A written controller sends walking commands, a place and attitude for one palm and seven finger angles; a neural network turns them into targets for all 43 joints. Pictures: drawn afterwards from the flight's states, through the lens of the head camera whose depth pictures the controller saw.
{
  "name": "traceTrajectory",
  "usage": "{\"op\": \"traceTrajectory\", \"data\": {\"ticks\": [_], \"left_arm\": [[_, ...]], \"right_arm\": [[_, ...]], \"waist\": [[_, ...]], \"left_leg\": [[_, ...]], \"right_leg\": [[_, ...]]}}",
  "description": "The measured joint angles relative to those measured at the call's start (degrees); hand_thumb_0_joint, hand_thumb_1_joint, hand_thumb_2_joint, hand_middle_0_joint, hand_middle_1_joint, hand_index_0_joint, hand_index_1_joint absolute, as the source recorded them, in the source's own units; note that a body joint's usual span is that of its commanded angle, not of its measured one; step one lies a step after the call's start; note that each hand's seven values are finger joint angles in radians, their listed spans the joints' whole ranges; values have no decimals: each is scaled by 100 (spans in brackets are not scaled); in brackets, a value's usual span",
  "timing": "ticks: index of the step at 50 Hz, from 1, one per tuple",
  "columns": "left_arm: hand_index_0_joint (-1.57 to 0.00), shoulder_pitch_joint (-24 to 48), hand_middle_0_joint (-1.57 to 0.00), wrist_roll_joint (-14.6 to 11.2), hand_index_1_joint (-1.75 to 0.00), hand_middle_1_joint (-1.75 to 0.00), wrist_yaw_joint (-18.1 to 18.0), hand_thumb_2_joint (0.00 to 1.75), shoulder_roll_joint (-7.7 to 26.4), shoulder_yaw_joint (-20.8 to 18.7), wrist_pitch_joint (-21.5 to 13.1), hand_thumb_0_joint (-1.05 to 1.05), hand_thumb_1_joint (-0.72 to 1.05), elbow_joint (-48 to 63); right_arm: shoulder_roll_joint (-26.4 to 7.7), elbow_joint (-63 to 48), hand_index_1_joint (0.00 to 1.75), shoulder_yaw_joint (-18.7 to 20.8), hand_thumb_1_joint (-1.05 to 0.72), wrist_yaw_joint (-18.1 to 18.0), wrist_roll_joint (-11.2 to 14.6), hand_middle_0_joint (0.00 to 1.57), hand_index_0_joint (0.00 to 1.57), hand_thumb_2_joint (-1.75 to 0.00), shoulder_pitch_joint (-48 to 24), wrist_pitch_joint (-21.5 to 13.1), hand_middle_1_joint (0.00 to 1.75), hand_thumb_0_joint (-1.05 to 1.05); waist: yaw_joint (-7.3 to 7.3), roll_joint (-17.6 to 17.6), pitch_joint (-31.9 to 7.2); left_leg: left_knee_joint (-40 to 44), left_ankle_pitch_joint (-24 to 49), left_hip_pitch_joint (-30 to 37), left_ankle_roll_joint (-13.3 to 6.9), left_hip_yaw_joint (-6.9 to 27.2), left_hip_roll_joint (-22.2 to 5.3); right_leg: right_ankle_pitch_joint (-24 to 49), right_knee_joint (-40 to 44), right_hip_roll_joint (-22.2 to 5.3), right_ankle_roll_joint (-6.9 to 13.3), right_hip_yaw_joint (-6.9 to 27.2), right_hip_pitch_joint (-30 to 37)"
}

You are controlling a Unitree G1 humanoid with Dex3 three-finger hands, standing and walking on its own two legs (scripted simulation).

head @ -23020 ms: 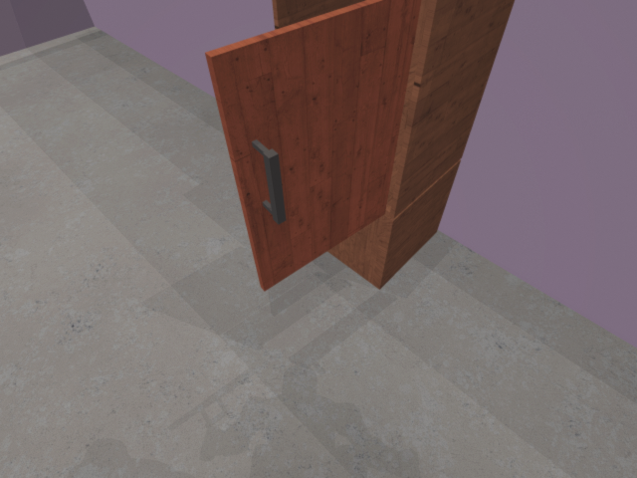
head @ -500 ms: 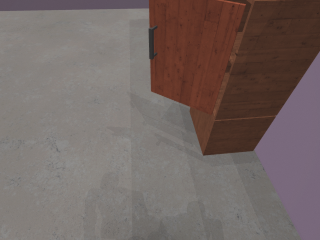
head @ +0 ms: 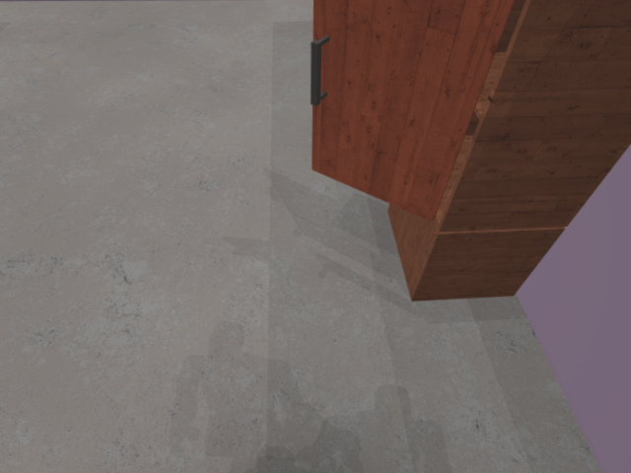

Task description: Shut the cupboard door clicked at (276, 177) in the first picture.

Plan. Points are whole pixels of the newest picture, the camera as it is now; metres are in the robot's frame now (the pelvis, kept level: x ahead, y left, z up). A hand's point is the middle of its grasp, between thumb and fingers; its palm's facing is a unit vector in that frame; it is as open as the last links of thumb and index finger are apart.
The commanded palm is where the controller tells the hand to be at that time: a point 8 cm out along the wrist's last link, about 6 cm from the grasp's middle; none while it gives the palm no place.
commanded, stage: walk to a spot facing it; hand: left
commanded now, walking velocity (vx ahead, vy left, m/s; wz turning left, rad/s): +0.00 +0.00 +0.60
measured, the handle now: (320, 71) +1.02 +0.03 +0.01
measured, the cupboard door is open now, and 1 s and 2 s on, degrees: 53 53 53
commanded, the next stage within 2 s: turn to face it in 1.40 s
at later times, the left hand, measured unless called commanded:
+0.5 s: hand out of the picture +0.04 +0.23 -0.16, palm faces +0.28 -0.92 -0.26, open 7.4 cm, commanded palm none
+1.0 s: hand out of the picture -0.11 +0.15 -0.19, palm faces +0.67 -0.72 -0.21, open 7.4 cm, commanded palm none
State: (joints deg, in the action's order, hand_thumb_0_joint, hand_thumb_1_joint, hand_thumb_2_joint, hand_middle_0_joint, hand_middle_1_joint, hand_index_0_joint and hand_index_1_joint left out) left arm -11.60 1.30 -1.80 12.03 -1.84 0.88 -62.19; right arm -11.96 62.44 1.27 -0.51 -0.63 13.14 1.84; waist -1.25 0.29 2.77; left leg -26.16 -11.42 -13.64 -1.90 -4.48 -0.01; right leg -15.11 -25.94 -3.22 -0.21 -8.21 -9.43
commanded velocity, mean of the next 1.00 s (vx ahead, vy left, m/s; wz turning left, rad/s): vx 0.19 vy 0.00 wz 0.59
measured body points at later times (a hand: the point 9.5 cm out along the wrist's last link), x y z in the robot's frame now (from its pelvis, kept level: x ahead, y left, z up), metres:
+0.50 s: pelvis -0.01 +0.00 +0.00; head +0.04 +0.02 +0.45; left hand +0.03 +0.28 -0.14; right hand +0.10 -0.24 -0.14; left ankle +0.02 +0.09 -0.74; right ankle +0.02 -0.16 -0.69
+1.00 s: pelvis +0.07 +0.06 -0.02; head +0.10 +0.10 +0.42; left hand -0.14 +0.19 -0.17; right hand +0.34 -0.05 -0.15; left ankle +0.08 +0.18 -0.74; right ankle +0.04 -0.15 -0.73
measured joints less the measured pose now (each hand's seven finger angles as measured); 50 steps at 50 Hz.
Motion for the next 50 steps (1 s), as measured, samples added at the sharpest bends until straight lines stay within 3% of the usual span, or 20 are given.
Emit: {"op": "traceTrajectory", "data": {"ticks": [3, 6, 8, 9, 11, 13, 16, 24, 28, 29, 31, 32, 34, 37, 40, 44, 48, 50], "left_arm": [[-20, 17, -20, 16, -30, -29, 1, 90, -28, -65, 41, 1, 90, 217], [-21, 39, -20, 56, -30, -29, -6, 90, -31, -123, 65, 1, 90, 399], [-21, 48, -20, 50, -30, -29, 7, 90, -8, -155, 86, 1, 90, 505], [-21, 61, -20, 29, -30, -29, 11, 90, 3, -173, 121, 1, 90, 557], [-21, 112, -20, 27, -30, -29, -6, 90, 9, -180, 235, 1, 90, 628], [-21, 178, -20, 35, -30, -29, 8, 90, 20, -204, 298, 1, 90, 672], [-20, 262, -20, 42, -30, -29, 55, 90, 55, -236, 259, 1, 90, 786], [-20, 424, -20, 33, -30, -29, 90, 90, 133, -243, 218, 1, 90, 1092], [-20, 314, -20, 31, -30, -29, 155, 90, 142, -194, 153, 1, 90, 1186], [-20, 210, -20, 49, -30, -29, 171, 90, 185, -182, 102, 1, 90, 1246], [-20, 56, -20, 74, -30, -29, 130, 90, 186, -168, 33, 1, 90, 1266], [-21, -21, -20, 59, -30, -29, 119, 90, 151, -159, 27, 1, 90, 1225], [-21, -222, -20, 45, -30, -29, 105, 90, 96, -156, -14, 1, 90, 1119], [-20, -467, -20, 38, -30, -29, 96, 90, 35, -147, -125, 1, 90, 949], [-20, -660, -20, 48, -30, -29, 99, 90, -42, -116, -250, 1, 90, 843], [-21, -920, -20, 75, -30, -29, 105, 90, -128, -84, -331, 1, 90, 745], [-21, -1216, -20, 81, -30, -29, 140, 90, -112, -82, -315, 1, 90, 602], [-21, -1414, -20, 57, -30, -30, 178, 90, -93, -87, -267, 1, 90, 522]], "right_arm": [[48, -144, 30, 53, -90, 45, -19, 19, 20, -90, 19, 100, 30, 0], [110, -295, 30, 118, -90, 92, -21, 19, 20, -90, 49, 177, 30, 0], [137, -403, 30, 132, -90, 124, -19, 19, 20, -90, 72, 163, 30, 0], [149, -460, 30, 133, -90, 128, -39, 20, 20, -90, 64, 140, 30, 0], [154, -566, 30, 131, -90, 96, -82, 20, 20, -90, 20, 75, 30, 0], [152, -644, 30, 124, -90, 48, -97, 20, 20, -90, 1, 34, 30, 0], [129, -702, 30, 111, -90, 1, -89, 20, 20, -90, 1, -11, 30, 0], [-40, -773, 30, 200, -90, 27, -104, 20, 20, -89, 20, 62, 30, 0], [-150, -781, 30, 284, -90, 68, -116, 20, 20, -89, 82, 162, 30, 0], [-148, -792, 30, 305, -90, 72, -96, 20, 20, -90, 124, 193, 30, 0], [-199, -795, 30, 348, -90, 84, -76, 20, 20, -90, 104, 228, 30, 0], [-247, -811, 30, 373, -90, 106, -93, 20, 20, -90, 90, 241, 30, 0], [-314, -852, 30, 404, -90, 182, -122, 20, 20, -90, 64, 247, 30, 1], [-346, -928, 30, 407, -91, 280, -113, 19, 20, -90, 9, 199, 30, 1], [-349, -952, 30, 377, -91, 324, -96, 19, 19, -90, -103, 189, 30, 1], [-325, -951, 30, 298, -91, 378, -90, 19, 19, -90, -410, 218, 30, 1], [-274, -1084, 30, 204, -91, 421, -87, 19, 19, -90, -805, 127, 30, 1], [-299, -1260, 30, 155, -91, 411, -109, 19, 19, -90, -913, -27, 30, 1]], "waist": [[-7, 30, 80], [-41, -15, 196], [-49, -120, 250], [-27, -186, 278], [-20, -199, 328], [-45, -168, 330], [-48, -127, 303], [-111, 78, 167], [-131, 187, 16], [-107, 103, -72], [-17, 34, -96], [-20, 74, -78], [-32, 104, -76], [-76, 69, -19], [-45, 21, 106], [110, -34, 310], [292, -169, 488], [308, -187, 482]], "left_leg": [[-631, -277, -357, 104, 134, -18], [-1373, -881, -615, 247, 38, -122], [-1240, -502, -598, 165, -37, -115], [-1306, -493, -652, 11, -42, -33], [-1290, -586, -705, -214, -1, 61], [-1018, -461, -683, -264, 93, 131], [-471, -87, -593, -255, 262, 224], [119, 387, -566, -151, 888, 324], [-24, 302, -652, -30, 1221, 401], [-273, -34, -778, 16, 1237, 506], [-1507, -988, -1247, 183, 1052, 600], [-2238, -1118, -1488, 231, 934, 566], [-3348, -931, -1860, 323, 683, 387], [-3875, -510, -2098, 416, 451, 51], [-3546, -445, -2092, 413, 311, -188], [-2661, -455, -1943, 316, 87, -334], [-1579, -678, -1528, 100, -231, -214], [-985, -428, -1144, -129, -357, -89]], "right_leg": [[-196, -321, -42, 11, -207, -126], [-443, -697, -158, -30, -465, -179], [-665, -1072, -331, -115, -588, -279], [-814, -1352, -399, -168, -517, -407], [-1403, -2324, -274, -189, -51, -838], [-1298, -3197, -106, -205, 343, -1262], [-826, -3638, -8, -279, 644, -1626], [-787, -2490, 118, -343, 887, -1446], [-782, -1055, 286, -211, 766, -773], [-973, -461, 253, -112, 781, -498], [-252, -177, 155, 8, 757, -404], [-153, -195, 123, 11, 665, -337], [-176, -43, 52, -15, 503, -112], [-186, 309, -64, -56, 227, 273], [-250, 492, -186, -107, -91, 603], [-487, 496, -336, -253, -518, 950], [-916, 130, -587, -483, -832, 1145], [-1278, -835, -821, -506, -856, 880]]}}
